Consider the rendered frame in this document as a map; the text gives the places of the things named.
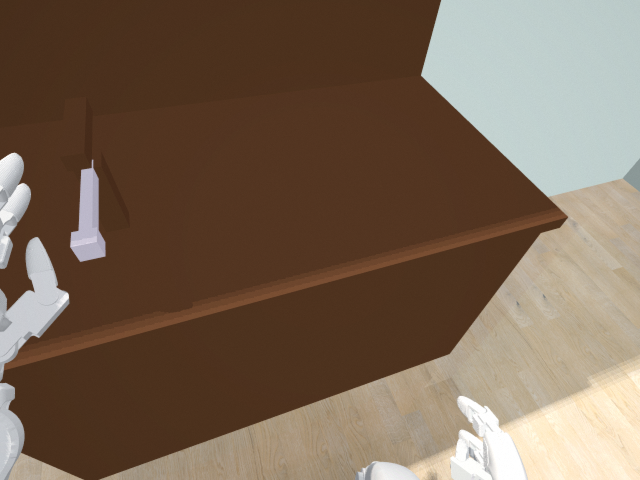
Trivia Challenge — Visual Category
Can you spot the right robot hand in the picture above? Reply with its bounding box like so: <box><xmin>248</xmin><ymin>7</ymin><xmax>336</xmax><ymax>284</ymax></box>
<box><xmin>450</xmin><ymin>396</ymin><xmax>528</xmax><ymax>480</ymax></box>

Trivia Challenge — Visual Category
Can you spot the left robot forearm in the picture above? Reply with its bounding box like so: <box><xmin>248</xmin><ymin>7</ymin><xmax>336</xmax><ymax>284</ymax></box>
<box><xmin>0</xmin><ymin>383</ymin><xmax>25</xmax><ymax>480</ymax></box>

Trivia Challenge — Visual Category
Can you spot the tap lever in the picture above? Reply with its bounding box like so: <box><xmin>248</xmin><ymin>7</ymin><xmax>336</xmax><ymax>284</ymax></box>
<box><xmin>70</xmin><ymin>160</ymin><xmax>106</xmax><ymax>262</ymax></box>

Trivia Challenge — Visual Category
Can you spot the left robot hand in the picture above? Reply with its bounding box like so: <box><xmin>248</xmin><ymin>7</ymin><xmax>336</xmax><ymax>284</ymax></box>
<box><xmin>0</xmin><ymin>153</ymin><xmax>69</xmax><ymax>381</ymax></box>

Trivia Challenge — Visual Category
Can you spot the counter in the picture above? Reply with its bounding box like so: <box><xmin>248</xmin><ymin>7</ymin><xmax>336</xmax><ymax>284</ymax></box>
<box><xmin>0</xmin><ymin>0</ymin><xmax>568</xmax><ymax>480</ymax></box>

